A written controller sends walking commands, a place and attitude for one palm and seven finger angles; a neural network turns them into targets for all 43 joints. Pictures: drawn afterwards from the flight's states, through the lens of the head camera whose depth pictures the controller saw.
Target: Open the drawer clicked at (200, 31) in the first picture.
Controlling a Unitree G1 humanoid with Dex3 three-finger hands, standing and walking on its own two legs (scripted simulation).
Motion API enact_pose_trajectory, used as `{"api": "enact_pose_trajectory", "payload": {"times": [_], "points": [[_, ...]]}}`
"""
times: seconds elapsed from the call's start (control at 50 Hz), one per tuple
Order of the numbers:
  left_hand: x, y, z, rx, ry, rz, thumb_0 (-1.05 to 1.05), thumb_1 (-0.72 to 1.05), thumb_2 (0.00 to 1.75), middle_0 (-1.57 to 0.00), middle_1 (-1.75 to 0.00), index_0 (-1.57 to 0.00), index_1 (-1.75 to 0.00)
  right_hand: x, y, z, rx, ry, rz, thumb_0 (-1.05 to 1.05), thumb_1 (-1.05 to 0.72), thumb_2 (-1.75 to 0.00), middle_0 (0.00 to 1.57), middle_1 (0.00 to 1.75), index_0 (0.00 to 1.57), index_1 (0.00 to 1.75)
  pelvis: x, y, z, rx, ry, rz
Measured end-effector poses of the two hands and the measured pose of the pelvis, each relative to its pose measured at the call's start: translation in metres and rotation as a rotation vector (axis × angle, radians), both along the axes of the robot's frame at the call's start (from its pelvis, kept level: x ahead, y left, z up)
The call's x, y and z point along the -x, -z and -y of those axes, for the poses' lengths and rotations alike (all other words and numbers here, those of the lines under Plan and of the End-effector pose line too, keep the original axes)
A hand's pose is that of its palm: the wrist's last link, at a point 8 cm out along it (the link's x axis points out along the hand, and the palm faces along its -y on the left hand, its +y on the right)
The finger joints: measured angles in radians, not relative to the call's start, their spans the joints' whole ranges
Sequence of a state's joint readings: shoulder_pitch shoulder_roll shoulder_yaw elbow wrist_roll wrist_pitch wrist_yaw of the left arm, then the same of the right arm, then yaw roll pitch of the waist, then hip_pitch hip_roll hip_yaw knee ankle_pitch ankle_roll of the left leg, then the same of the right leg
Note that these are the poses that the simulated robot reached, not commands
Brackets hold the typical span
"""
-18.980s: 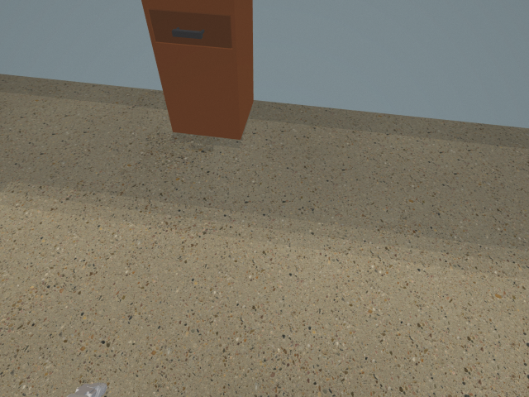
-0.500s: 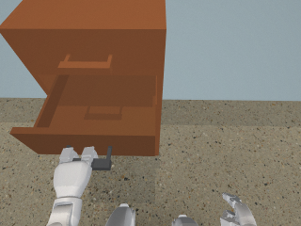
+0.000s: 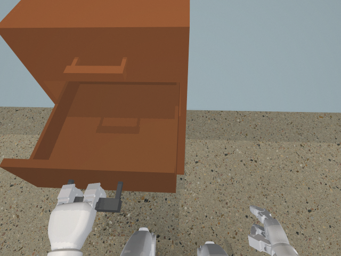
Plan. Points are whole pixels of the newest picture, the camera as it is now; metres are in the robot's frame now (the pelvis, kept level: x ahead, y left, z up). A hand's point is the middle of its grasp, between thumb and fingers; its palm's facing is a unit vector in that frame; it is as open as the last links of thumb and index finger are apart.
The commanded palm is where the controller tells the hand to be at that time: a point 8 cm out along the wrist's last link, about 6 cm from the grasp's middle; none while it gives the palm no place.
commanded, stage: pull the drawer open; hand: left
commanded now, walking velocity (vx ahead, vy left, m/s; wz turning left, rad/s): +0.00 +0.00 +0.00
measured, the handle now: (92, 194) +0.26 +0.21 -0.03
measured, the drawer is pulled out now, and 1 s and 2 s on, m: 0.26 0.30 0.30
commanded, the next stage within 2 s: open the thumb to release the handle in 0.60 s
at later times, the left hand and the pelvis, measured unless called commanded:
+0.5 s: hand (80, 243) +0.16 +0.21 -0.04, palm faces -0.10 -0.12 -0.99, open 6.3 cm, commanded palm +0.11 +0.21 +0.01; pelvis -0.01 +0.00 -0.01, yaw +0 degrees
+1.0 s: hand (80, 238) +0.17 +0.22 -0.04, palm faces -0.02 -0.09 -1.00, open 8.0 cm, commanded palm +0.15 +0.22 +0.01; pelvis -0.02 -0.01 -0.01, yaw +1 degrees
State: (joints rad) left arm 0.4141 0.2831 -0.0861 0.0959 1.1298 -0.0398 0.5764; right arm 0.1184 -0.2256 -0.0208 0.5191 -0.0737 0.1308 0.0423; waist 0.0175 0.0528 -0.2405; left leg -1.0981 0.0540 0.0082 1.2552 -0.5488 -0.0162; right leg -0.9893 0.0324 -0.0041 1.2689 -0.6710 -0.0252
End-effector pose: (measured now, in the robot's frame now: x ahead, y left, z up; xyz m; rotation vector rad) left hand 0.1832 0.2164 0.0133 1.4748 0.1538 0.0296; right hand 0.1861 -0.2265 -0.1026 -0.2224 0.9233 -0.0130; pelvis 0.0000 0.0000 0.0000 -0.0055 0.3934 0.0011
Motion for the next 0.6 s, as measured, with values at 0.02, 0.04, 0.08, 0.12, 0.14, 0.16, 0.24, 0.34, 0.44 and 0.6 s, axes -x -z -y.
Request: {"api": "enact_pose_trajectory", "payload": {"times": [0.02, 0.04, 0.08, 0.12, 0.14, 0.16, 0.24, 0.34, 0.44, 0.6], "points": [[0.002, 0.0, 0.0, 0.002, 0.0, -0.003, 0.05, 0.69, 0.72, -0.22, -1.31, -0.37, -1.29, -0.002, 0.0, -0.001, -0.003, -0.005, 0.004, 0.01, -0.91, -0.9, 0.2, 0.3, 0.2, 0.3, 0.0, 0.001, 0.0, 0.0, -0.001, -0.001], [0.005, 0.0, 0.0, 0.003, -0.001, -0.006, 0.05, 0.68, 0.72, -0.21, -1.31, -0.36, -1.29, -0.004, 0.001, -0.002, -0.006, -0.009, 0.009, 0.01, -0.91, -0.9, 0.2, 0.3, 0.2, 0.3, 0.0, 0.001, 0.0, 0.0, -0.001, -0.002], [0.009, -0.001, 0.0, 0.006, -0.001, -0.009, 0.05, 0.68, 0.72, -0.21, -1.31, -0.36, -1.29, -0.008, 0.001, -0.004, -0.01, -0.02, 0.017, 0.01, -0.91, -0.9, 0.2, 0.3, 0.2, 0.3, -0.001, 0.002, 0.0, -0.002, -0.002, -0.005], [0.014, -0.001, 0.0, 0.008, 0.0, -0.012, 0.06, 0.68, 0.72, -0.21, -1.31, -0.36, -1.29, -0.012, 0.002, -0.007, -0.014, -0.031, 0.025, 0.01, -0.91, -0.9, 0.2, 0.3, 0.2, 0.3, -0.001, 0.004, 0.001, -0.003, -0.003, -0.007], [0.016, -0.001, 0.0, 0.01, 0.0, -0.013, 0.06, 0.68, 0.72, -0.21, -1.31, -0.36, -1.29, -0.014, 0.003, -0.008, -0.016, -0.036, 0.028, 0.01, -0.91, -0.9, 0.2, 0.3, 0.2, 0.3, -0.001, 0.005, 0.001, -0.003, -0.003, -0.008], [0.018, -0.001, 0.0, 0.012, 0.001, -0.014, 0.06, 0.68, 0.72, -0.21, -1.31, -0.36, -1.28, -0.016, 0.003, -0.009, -0.018, -0.04, 0.03, 0.01, -0.91, -0.9, 0.2, 0.3, 0.2, 0.3, 0.0, 0.005, 0.001, -0.004, -0.004, -0.009], [0.026, -0.001, -0.001, 0.016, 0.003, -0.015, 0.06, 0.68, 0.72, -0.21, -1.31, -0.36, -1.28, -0.021, 0.006, -0.014, -0.026, -0.058, 0.039, 0.01, -0.91, -0.9, 0.2, 0.3, 0.2, 0.3, 0.001, 0.008, 0.002, -0.004, -0.006, -0.012], [0.035, -0.002, -0.001, 0.018, 0.006, -0.021, 0.06, 0.68, 0.72, -0.2, -1.31, -0.36, -1.27, -0.024, 0.008, -0.018, -0.035, -0.07, 0.048, 0.01, -0.91, -0.9, 0.2, 0.3, 0.2, 0.3, 0.003, 0.011, 0.003, -0.005, -0.007, -0.014], [0.038, -0.002, -0.001, 0.021, 0.01, -0.022, 0.05, 0.68, 0.72, -0.2, -1.31, -0.35, -1.27, -0.023, 0.01, -0.019, -0.041, -0.073, 0.054, 0.01, -0.91, -0.9, 0.2, 0.3, 0.2, 0.3, 0.005, 0.014, 0.004, -0.006, -0.006, -0.017], [0.038, -0.002, -0.001, 0.022, 0.013, -0.021, 0.05, 0.68, 0.73, -0.2, -1.31, -0.35, -1.26, -0.017, 0.012, -0.015, -0.038, -0.058, 0.047, 0.01, -0.91, -0.9, 0.2, 0.3, 0.2, 0.3, 0.006, 0.015, 0.004, -0.006, -0.004, -0.019]]}}
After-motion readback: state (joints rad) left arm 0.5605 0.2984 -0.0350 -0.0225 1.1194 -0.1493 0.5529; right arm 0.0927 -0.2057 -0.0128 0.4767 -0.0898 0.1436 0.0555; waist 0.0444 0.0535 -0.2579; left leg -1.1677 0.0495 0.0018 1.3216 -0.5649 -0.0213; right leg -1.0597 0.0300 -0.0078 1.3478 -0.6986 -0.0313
